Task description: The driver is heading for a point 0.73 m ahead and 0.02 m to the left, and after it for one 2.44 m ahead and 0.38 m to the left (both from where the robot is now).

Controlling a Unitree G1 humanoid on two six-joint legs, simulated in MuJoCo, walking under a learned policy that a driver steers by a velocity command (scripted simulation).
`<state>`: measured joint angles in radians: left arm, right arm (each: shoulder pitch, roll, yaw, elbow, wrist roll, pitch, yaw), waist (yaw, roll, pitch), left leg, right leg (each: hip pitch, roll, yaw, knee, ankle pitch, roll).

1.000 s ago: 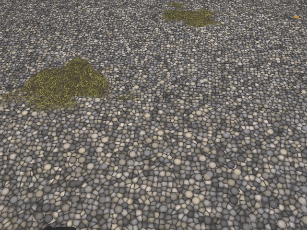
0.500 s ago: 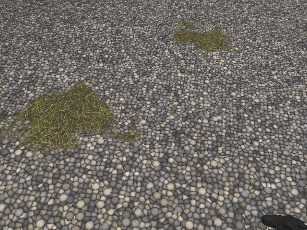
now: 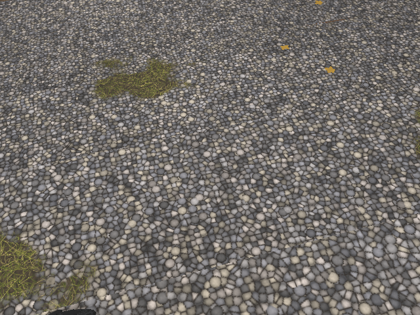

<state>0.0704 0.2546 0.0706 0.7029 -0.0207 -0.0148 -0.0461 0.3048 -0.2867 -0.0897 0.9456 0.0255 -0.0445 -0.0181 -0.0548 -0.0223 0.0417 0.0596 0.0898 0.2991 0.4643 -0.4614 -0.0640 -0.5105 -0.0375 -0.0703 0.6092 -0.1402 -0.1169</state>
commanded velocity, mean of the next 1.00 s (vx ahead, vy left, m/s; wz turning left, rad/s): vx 0.50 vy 0.00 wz -0.16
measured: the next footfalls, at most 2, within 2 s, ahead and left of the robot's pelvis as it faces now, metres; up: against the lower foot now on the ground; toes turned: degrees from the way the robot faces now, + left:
left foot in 0.52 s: +0.46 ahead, +0.07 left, +0.00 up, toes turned -8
right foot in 1.28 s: +0.87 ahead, -0.37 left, -0.18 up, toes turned +2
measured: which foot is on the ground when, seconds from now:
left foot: down 0.00-0.00, up 0.02-0.50, down 0.52-1.00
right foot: down 0.00-0.52, up 0.54-1.00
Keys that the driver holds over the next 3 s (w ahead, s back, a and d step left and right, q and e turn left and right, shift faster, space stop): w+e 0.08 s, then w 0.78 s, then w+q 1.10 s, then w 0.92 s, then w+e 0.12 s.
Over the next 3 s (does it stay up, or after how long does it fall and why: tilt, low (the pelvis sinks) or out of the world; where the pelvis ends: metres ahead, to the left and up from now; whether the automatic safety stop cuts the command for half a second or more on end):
stays up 1.57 0.15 -0.36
